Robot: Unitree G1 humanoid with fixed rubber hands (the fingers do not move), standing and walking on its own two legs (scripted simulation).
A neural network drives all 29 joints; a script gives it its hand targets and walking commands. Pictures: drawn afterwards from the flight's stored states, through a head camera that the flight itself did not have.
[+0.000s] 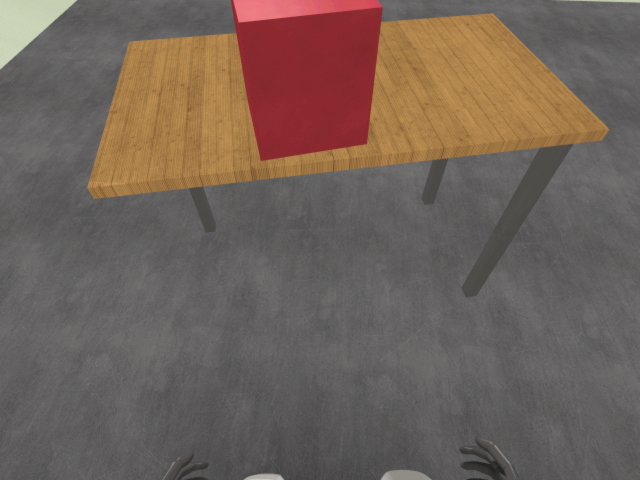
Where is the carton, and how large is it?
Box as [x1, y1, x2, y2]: [231, 0, 382, 160]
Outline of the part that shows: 231,0 247,98 261,160 366,143 382,9 381,5 377,0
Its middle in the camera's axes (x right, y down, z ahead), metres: -0.03 -0.31 +0.71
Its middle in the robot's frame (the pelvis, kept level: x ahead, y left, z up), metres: +0.76 +0.04 +0.10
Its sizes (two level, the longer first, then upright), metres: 0.210 0.200 0.250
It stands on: a table, 0.73 m high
